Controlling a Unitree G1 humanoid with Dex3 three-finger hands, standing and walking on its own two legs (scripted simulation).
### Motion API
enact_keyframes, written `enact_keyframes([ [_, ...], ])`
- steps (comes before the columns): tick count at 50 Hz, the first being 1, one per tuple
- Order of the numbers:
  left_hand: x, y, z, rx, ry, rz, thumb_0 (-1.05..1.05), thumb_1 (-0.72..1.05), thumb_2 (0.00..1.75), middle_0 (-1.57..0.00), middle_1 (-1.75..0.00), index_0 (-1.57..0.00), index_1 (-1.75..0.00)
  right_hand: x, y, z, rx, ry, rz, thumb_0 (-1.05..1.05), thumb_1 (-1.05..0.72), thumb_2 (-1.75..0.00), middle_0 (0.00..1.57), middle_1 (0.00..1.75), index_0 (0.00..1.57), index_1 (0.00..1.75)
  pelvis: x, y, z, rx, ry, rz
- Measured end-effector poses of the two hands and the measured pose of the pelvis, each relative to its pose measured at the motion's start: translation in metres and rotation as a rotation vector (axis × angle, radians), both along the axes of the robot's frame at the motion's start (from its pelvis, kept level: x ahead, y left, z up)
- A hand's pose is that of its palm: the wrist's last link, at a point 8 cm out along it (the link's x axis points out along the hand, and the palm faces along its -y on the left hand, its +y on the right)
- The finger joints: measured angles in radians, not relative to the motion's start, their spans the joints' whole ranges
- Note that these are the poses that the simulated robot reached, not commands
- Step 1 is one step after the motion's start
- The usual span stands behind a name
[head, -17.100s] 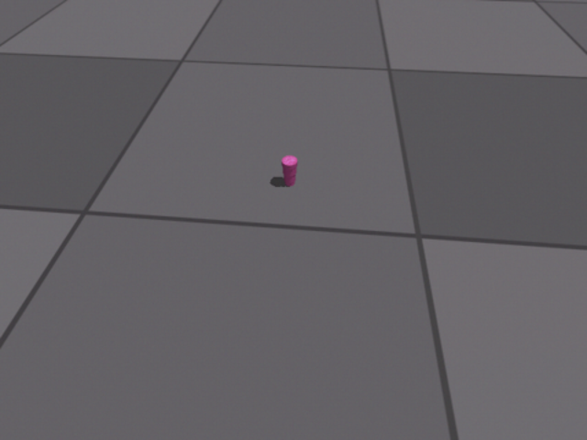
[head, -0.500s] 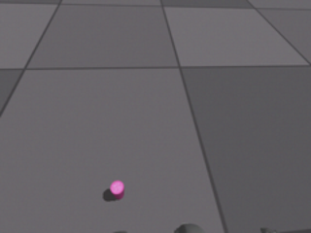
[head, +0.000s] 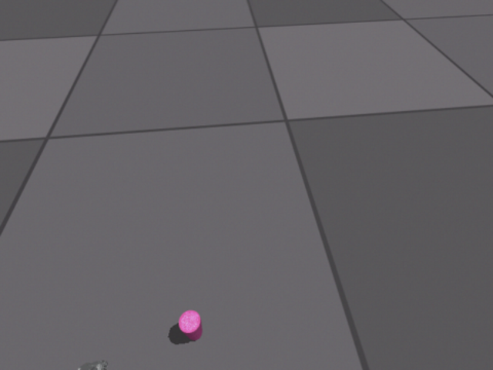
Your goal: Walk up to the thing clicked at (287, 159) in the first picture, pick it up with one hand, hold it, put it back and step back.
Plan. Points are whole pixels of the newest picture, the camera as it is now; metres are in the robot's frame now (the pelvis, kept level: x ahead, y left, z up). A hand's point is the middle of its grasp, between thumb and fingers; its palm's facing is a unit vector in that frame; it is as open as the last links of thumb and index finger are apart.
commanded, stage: walk up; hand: left
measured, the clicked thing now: (192, 327) +0.38 +0.21 -0.70
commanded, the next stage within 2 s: stand in 0.92 s
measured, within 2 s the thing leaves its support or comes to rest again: neither
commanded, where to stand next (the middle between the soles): +0.06 -0.01 m, yaw +3 degrees
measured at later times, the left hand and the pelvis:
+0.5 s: hand out of the picture +0.08 +0.25 -0.15, palm faces +0.00 -0.94 -0.34, open 7.4 cm; pelvis +0.01 -0.01 +0.01, yaw +0 degrees
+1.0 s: hand out of the picture +0.10 +0.25 -0.15, palm faces -0.01 -0.94 -0.34, open 7.4 cm; pelvis +0.02 +0.00 +0.01, yaw +0 degrees
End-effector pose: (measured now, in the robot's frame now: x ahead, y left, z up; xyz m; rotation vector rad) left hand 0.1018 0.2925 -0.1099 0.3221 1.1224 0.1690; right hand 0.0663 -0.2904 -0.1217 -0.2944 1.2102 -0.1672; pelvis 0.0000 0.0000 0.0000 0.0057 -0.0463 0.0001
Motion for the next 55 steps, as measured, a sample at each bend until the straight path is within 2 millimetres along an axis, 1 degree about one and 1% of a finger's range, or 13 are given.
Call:
enact_keyframes([
  [4,0.007,-0.002,0.002,-0.007,0.003,0.005,0.01,0.9,0.9,-0.21,-0.3,-0.21,-0.3,0.004,-0.007,0.006,-0.02,0.005,-0.009,0.01,-0.91,-0.9,0.2,0.3,0.2,0.3,0.003,-0.001,0.004,-0.002,0.001,0.001],
  [8,0.007,-0.002,0.002,-0.008,0.022,0.015,0.01,0.9,0.9,-0.21,-0.3,-0.21,-0.3,0.009,-0.013,0.011,-0.036,0.006,-0.014,0.01,-0.91,-0.9,0.2,0.3,0.2,0.3,0.005,-0.002,0.006,-0.004,0.002,0.002],
  [14,-0.005,0.0,0.001,-0.003,0.067,0.037,0.01,0.9,0.9,-0.21,-0.3,-0.2,-0.3,0.016,-0.017,0.014,-0.042,0.005,-0.017,0.01,-0.91,-0.9,0.2,0.3,0.2,0.3,0.008,-0.004,0.008,-0.005,0.003,0.002],
  [22,-0.023,0.001,0.0,0.002,0.116,0.067,0.01,0.9,0.9,-0.21,-0.3,-0.2,-0.3,0.021,-0.014,0.011,-0.027,0.016,-0.012,0.01,-0.91,-0.9,0.2,0.3,0.2,0.3,0.01,-0.006,0.01,-0.006,0.004,0.005],
  [30,-0.03,0.0,0.0,0.002,0.137,0.083,0.01,0.9,0.9,-0.21,-0.3,-0.2,-0.3,0.021,-0.008,0.007,-0.011,0.032,-0.007,0.01,-0.91,-0.9,0.2,0.3,0.2,0.3,0.013,-0.006,0.01,-0.006,0.009,0.007],
  [37,-0.026,0.0,0.0,0.002,0.135,0.081,0.01,0.9,0.9,-0.21,-0.3,-0.2,-0.3,0.021,-0.006,0.006,-0.007,0.045,-0.008,0.01,-0.91,-0.9,0.2,0.3,0.2,0.3,0.016,-0.005,0.01,-0.007,0.014,0.01],
  [55,0.0,-0.001,0.002,0.006,0.085,0.043,0.01,0.9,0.9,-0.21,-0.3,-0.2,-0.3,0.031,-0.009,0.011,-0.023,0.017,-0.013,0.01,-0.91,-0.9,0.2,0.3,0.2,0.3,0.023,-0.005,0.011,-0.003,0.014,0.008],
])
